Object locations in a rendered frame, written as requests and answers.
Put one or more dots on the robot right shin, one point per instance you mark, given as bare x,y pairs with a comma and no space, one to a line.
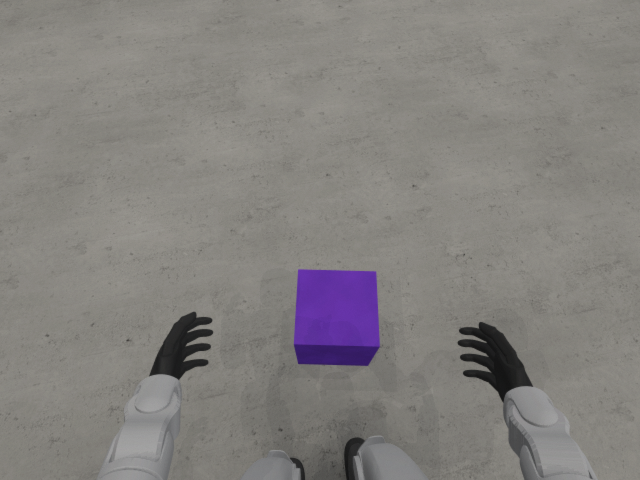
372,440

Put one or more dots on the right robot forearm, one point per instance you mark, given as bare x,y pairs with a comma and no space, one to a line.
539,435

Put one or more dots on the left robot thigh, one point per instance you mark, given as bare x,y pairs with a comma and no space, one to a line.
272,468

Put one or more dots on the left robot forearm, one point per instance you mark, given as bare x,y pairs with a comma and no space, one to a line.
143,448

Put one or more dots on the robot left hand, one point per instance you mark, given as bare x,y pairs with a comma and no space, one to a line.
169,360

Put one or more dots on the carton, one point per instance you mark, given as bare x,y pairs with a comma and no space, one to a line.
336,321

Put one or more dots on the robot right hand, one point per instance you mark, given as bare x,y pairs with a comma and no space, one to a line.
508,372

